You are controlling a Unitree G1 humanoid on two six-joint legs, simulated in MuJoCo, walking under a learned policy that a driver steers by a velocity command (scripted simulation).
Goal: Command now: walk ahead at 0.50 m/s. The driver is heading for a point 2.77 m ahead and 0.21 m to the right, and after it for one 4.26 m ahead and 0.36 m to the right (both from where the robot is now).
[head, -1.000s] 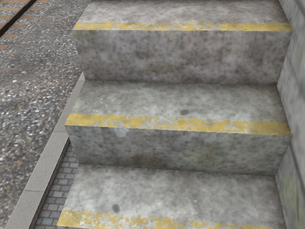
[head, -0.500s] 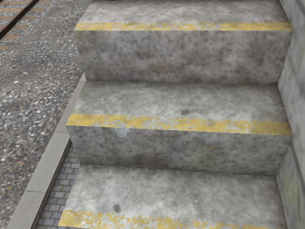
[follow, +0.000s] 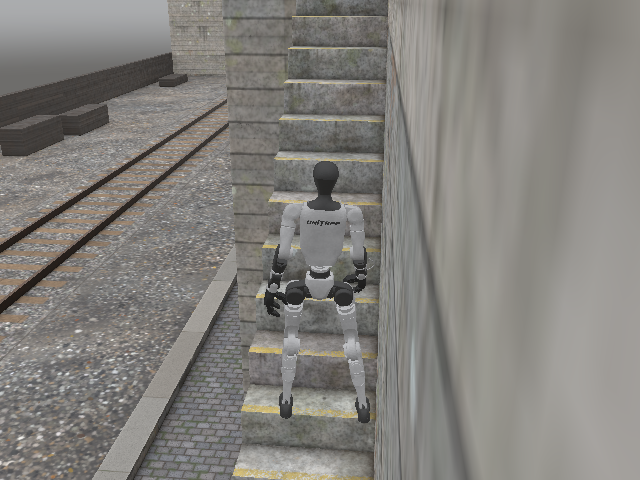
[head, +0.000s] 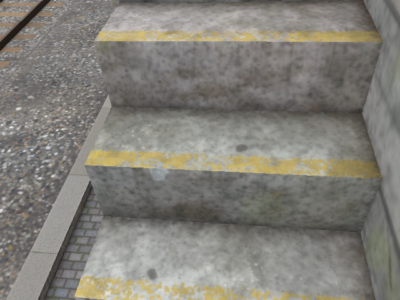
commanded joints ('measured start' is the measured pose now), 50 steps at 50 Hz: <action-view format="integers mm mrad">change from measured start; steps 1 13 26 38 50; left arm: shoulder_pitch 80 36 71 43 70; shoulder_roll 138 62 117 77 115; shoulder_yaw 30 6 29 7 27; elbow -24 -24 -42 -25 -34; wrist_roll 1 0 -1 -1 2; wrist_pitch -3 -8 -1 -12 -1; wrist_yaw -12 16 -13 16 -13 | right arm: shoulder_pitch -55 -60 -42 -61 -42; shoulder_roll -39 -85 -46 -78 -50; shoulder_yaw -7 -24 -7 -21 -9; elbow -87 -73 -68 -91 -66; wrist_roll -8 9 -4 7 -2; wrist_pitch -27 -4 -28 -6 -24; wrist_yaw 10 -11 7 -13 13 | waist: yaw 3 -13 -1 -10 -2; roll -9 -71 -49 -79 -14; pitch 86 73 84 101 60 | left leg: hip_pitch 16 50 24 43 33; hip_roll -11 0 -10 -3 -9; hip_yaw -11 3 -7 -3 -3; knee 4 -24 -17 -17 -3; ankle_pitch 324 295 288 247 360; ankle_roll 43 33 41 33 40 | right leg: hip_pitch -108 -121 -121 -147 -104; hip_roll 32 50 43 49 40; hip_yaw -20 -45 -24 -39 -28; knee -12 -27 -22 -38 -3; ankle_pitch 283 249 219 191 301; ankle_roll -116 -131 -120 -130 -117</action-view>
